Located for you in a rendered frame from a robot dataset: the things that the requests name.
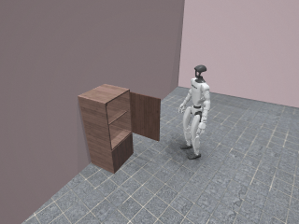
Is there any right robot hand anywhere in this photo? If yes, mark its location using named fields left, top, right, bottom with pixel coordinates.
left=178, top=103, right=186, bottom=113

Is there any left robot hand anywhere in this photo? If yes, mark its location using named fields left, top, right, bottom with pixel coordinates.
left=196, top=121, right=206, bottom=135

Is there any left robot shin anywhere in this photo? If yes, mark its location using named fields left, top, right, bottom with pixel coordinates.
left=192, top=136, right=200, bottom=156

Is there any robot left upper arm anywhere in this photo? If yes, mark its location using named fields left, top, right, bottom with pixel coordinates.
left=201, top=83, right=211, bottom=106

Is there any left robot forearm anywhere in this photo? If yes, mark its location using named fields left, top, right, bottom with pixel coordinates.
left=201, top=102, right=210, bottom=123

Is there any right robot forearm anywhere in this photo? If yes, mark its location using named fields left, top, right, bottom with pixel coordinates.
left=183, top=92, right=192, bottom=105

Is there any robot right thigh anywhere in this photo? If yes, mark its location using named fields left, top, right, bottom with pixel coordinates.
left=182, top=106, right=192, bottom=133

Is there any cupboard door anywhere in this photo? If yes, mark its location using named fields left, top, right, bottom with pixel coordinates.
left=129, top=91, right=161, bottom=142

